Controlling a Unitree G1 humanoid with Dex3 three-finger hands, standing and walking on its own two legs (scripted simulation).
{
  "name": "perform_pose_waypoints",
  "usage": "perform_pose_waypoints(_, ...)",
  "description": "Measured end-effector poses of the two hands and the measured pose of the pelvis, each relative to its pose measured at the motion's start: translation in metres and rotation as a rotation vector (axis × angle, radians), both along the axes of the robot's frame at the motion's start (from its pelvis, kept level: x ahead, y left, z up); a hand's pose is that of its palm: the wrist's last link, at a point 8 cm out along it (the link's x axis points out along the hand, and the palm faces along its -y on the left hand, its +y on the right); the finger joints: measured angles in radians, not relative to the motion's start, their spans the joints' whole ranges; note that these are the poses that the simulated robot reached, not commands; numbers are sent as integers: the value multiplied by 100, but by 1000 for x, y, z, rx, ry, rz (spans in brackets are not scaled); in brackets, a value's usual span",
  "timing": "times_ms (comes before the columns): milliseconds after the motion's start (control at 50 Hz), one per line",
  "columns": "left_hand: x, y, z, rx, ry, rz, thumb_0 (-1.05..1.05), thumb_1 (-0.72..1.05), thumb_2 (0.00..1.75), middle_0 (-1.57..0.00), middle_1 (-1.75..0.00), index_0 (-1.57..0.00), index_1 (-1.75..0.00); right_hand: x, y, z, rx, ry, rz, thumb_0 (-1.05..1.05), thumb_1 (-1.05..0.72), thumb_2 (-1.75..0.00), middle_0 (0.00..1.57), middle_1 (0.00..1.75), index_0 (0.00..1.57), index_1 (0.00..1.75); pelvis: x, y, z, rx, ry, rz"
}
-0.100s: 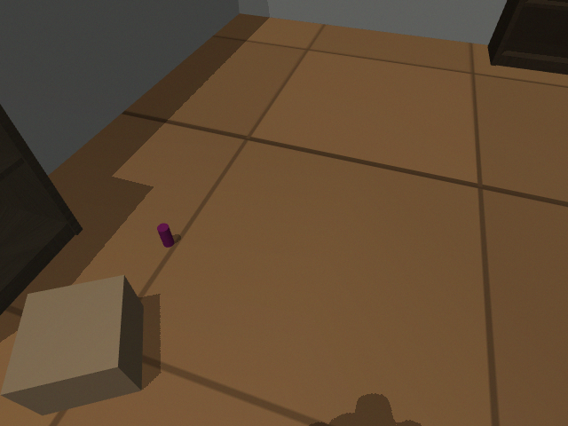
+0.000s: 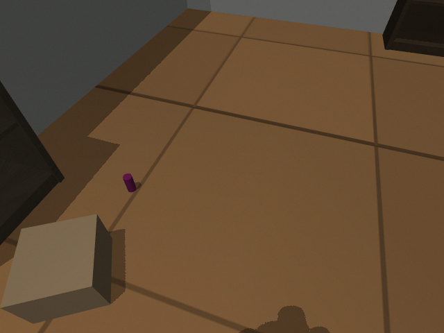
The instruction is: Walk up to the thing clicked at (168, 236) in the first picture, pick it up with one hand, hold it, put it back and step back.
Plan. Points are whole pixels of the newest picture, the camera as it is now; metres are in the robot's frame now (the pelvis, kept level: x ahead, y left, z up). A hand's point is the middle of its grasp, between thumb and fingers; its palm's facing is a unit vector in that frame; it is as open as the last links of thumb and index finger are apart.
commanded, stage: stand
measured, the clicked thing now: (129, 183) +1.01 +0.51 -0.73
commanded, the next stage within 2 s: walk up in 1.02 s
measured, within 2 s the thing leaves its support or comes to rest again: neither
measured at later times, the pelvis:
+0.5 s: pelvis +0.01 +0.00 +0.00, yaw +0 degrees
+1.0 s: pelvis +0.01 -0.01 +0.00, yaw +0 degrees
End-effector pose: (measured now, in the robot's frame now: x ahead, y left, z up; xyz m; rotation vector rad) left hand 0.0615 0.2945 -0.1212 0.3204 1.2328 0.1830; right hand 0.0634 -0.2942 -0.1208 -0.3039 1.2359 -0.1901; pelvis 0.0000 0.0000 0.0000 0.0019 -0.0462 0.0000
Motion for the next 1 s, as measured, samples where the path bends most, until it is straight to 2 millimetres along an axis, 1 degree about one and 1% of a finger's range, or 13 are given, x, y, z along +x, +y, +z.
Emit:
perform_pose_waypoints(320, 14, -2, 3, 6, -18, 3, 1, 90, 90, -20, -30, -21, -30, 16, -2, 1, -2, -19, 6, 1, -91, -90, 21, 30, 21, 30, 7, -2, 1, 0, -4, 2)
perform_pose_waypoints(700, 20, -4, 4, 6, -9, 11, 1, 90, 90, -20, -30, -21, -30, 19, -7, 1, -7, -5, 0, 1, -91, -90, 21, 30, 21, 30, 15, -5, 2, 1, 0, 3)
perform_pose_waypoints(880, 23, -5, 5, 10, -20, 11, 1, 90, 90, -20, -30, -21, -30, 23, -7, 2, -5, -17, 6, 1, -91, -90, 21, 30, 21, 30, 16, -6, 2, 0, -3, 5)
perform_pose_waypoints(1000, 22, -5, 6, 12, -20, 12, 1, 90, 90, -20, -30, -21, -30, 22, -8, 2, -5, -14, 5, 1, -91, -90, 21, 30, 21, 30, 15, -7, 2, -1, -1, 6)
